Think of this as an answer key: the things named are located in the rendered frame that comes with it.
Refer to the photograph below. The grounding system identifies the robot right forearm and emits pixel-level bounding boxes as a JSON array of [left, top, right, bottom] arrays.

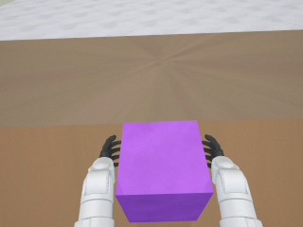
[[211, 156, 263, 227]]

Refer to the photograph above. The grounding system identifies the right robot hand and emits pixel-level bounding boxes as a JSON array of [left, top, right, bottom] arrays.
[[202, 134, 224, 168]]

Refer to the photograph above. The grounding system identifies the left robot hand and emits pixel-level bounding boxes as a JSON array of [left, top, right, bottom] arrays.
[[99, 135, 121, 167]]

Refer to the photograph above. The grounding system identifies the carton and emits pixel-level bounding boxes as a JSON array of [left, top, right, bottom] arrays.
[[115, 120, 214, 223]]

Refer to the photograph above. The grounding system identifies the robot left forearm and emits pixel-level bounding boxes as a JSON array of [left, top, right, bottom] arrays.
[[74, 157, 116, 227]]

